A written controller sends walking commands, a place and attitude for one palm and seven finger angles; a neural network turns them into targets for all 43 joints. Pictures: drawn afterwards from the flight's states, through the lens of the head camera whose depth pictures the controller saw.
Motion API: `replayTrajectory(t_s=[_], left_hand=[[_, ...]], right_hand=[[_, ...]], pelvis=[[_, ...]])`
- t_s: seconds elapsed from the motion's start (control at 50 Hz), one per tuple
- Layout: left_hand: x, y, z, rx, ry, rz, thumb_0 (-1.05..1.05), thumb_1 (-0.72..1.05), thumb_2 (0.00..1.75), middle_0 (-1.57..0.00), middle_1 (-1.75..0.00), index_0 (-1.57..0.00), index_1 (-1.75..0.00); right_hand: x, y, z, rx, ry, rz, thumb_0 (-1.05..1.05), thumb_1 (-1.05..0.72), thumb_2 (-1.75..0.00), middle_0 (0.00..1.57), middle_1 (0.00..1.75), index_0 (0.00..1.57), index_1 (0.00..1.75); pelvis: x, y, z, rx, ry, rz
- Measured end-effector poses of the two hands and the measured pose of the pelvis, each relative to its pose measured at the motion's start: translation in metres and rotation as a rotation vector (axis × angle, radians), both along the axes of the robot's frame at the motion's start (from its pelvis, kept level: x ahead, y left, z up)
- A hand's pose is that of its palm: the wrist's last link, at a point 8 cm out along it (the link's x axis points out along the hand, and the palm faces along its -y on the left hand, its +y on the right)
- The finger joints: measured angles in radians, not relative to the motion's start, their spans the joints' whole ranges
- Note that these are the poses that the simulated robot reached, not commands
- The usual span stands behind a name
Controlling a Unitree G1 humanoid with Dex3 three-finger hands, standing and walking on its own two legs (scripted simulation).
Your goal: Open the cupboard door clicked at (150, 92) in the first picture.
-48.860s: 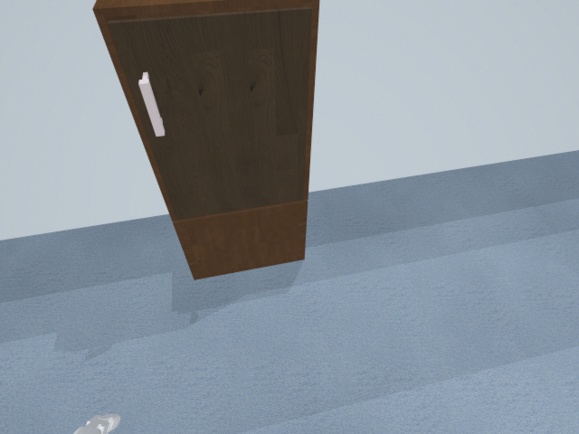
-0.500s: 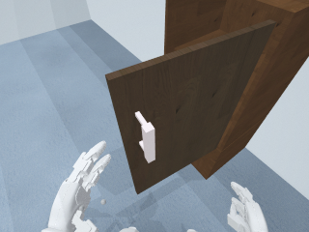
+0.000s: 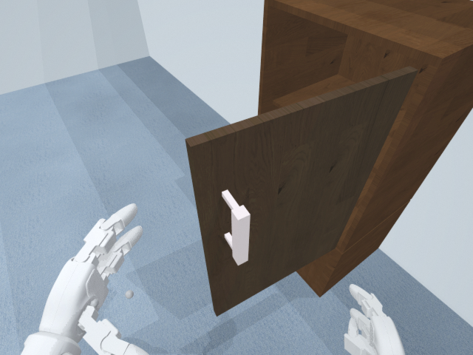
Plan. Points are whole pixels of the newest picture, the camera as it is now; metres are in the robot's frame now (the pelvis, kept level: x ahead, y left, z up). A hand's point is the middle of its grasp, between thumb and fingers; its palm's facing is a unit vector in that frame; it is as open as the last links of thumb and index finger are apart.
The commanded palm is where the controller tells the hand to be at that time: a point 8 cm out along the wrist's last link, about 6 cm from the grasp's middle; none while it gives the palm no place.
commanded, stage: draw the hand back to the body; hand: left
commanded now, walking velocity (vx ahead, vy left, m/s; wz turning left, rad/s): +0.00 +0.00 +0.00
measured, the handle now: (234, 228) +0.30 +0.03 +0.09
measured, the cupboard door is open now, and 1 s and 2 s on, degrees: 84 84 84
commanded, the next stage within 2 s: step back with the hand held close in 1.06 s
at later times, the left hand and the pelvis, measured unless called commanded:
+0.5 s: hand (63, 245) +0.21 +0.23 +0.17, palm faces +0.37 -0.84 -0.41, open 11.3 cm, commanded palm +0.16 +0.28 +0.20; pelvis +0.02 +0.00 +0.04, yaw -1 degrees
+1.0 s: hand (50, 236) +0.21 +0.24 +0.19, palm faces +0.42 -0.81 -0.40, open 7.5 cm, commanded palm +0.16 +0.28 +0.21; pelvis +0.02 -0.02 +0.05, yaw -1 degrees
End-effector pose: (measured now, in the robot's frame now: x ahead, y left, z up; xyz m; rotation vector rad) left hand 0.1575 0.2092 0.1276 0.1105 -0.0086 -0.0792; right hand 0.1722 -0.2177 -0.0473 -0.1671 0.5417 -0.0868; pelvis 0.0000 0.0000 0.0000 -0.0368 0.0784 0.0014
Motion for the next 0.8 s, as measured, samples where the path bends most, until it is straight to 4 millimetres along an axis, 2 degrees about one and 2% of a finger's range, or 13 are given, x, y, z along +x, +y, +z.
replayTrajectory(t_s=[0.08, 0.24, 0.44, 0.72, 0.8], left_hand=[[0.000, 0.012, 0.014, 0.132, -0.004, 0.141, -0.01, -0.39, 0.35, -0.16, -0.30, -0.16, -0.30], [-0.004, 0.032, 0.030, 0.234, 0.014, 0.329, 0.00, -0.16, 0.45, -0.17, -0.30, -0.16, -0.30], [0.006, 0.055, 0.059, 0.313, -0.053, 0.429, 0.00, 0.18, 0.59, -0.18, -0.30, -0.18, -0.30], [0.015, 0.076, 0.095, 0.374, -0.158, 0.517, 0.01, 0.67, 0.80, -0.20, -0.30, -0.20, -0.30], [0.014, 0.077, 0.096, 0.368, -0.163, 0.534, 0.01, 0.78, 0.85, -0.21, -0.30, -0.20, -0.30]], right_hand=[[0.004, 0.001, 0.007, -0.022, 0.001, -0.012, 0.02, -0.91, -0.90, 0.20, 0.30, 0.20, 0.30], [0.009, 0.007, 0.009, -0.026, 0.048, 0.005, 0.02, -0.91, -0.90, 0.20, 0.30, 0.20, 0.30], [0.018, 0.007, 0.009, -0.020, 0.089, 0.021, 0.02, -0.90, -0.90, 0.20, 0.30, 0.21, 0.30], [0.030, -0.012, 0.018, -0.037, 0.099, 0.010, 0.02, -0.91, -0.90, 0.20, 0.30, 0.20, 0.30], [0.029, -0.015, 0.018, -0.032, 0.107, 0.007, 0.02, -0.91, -0.90, 0.20, 0.30, 0.20, 0.30]], pelvis=[[0.003, 0.000, 0.008, 0.004, -0.018, -0.009], [0.010, 0.001, 0.022, 0.011, -0.053, -0.007], [0.019, -0.002, 0.035, 0.022, -0.097, -0.011], [0.025, -0.009, 0.044, 0.026, -0.129, -0.021], [0.024, -0.011, 0.045, 0.026, -0.133, -0.022]])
